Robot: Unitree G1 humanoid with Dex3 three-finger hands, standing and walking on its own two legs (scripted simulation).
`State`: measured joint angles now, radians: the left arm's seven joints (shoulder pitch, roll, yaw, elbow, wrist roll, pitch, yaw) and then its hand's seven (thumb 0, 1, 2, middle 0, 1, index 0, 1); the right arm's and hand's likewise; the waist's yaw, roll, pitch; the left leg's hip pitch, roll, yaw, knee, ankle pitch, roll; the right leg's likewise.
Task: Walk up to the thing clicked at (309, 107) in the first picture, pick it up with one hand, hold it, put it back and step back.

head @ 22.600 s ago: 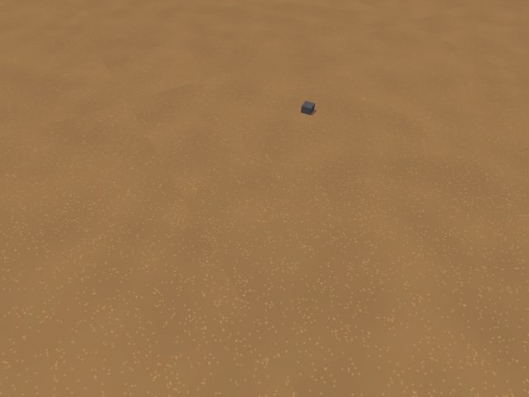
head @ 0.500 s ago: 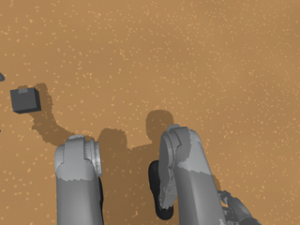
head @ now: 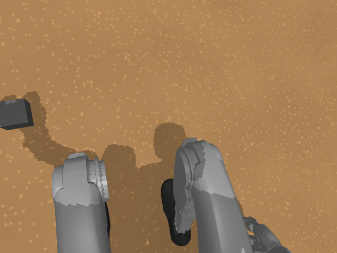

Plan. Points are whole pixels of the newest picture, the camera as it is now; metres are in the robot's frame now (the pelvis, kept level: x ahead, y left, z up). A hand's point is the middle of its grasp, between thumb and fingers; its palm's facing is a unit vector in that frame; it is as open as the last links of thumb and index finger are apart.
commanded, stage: rise first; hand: left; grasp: from above
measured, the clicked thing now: (15, 114) +0.45 +0.34 -0.30
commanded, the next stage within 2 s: approach in 1.24 s
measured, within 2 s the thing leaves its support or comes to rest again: neither
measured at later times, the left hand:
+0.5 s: hand out of the picture +0.40 +0.38 -0.17, palm faces -0.43 -0.12 -0.89, open 14.1 cm
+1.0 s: hand out of the picture +0.40 +0.37 -0.17, palm faces -0.43 -0.13 -0.89, open 13.9 cm
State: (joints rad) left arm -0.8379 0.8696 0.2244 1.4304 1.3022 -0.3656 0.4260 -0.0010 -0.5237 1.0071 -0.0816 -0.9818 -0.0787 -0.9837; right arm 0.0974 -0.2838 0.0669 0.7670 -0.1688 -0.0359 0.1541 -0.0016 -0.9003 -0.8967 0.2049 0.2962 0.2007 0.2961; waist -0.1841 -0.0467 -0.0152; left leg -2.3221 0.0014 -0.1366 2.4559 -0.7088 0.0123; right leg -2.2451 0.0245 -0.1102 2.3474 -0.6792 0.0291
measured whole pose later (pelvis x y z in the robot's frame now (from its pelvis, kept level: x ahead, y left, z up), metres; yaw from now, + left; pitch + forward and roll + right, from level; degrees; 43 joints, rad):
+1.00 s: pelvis +0.00 +0.00 +0.00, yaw +0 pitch +31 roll -10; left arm -0.86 0.90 0.22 1.47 1.32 -0.37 0.43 0.00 -0.49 0.98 -0.13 -0.96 -0.12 -0.96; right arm 0.10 -0.28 0.09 0.76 -0.17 -0.05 0.16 0.00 -0.90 -0.90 0.20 0.30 0.20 0.30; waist -0.20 -0.05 -0.01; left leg -2.33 0.00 -0.14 2.47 -0.70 0.01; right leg -2.24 0.02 -0.12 2.35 -0.67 0.03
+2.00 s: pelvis +0.00 +0.00 -0.01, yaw +0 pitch +33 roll -9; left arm -0.93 0.87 0.18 1.50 1.24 -0.19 0.45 0.00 -0.49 0.96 -0.08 -1.04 -0.11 -1.01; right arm 0.15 -0.30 0.12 0.75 -0.17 -0.09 0.18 0.00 -0.90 -0.89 0.20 0.30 0.20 0.30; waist -0.26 -0.01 0.00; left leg -2.35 0.00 -0.14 2.47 -0.70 0.01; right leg -2.28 0.03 -0.11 2.36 -0.66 0.03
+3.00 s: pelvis +0.00 +0.00 -0.02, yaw -4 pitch +28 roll -13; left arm -0.91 1.03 0.23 1.66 1.28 -0.35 0.53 0.00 -0.52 0.97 -0.07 -0.98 -0.07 -0.98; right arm 0.11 -0.32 0.26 0.71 -0.26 -0.16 0.24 0.00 -0.90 -0.90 0.21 0.30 0.20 0.30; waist -0.32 -0.12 0.15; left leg -2.33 0.00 -0.22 2.57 -0.74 0.00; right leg -2.24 0.05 -0.18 2.40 -0.67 0.04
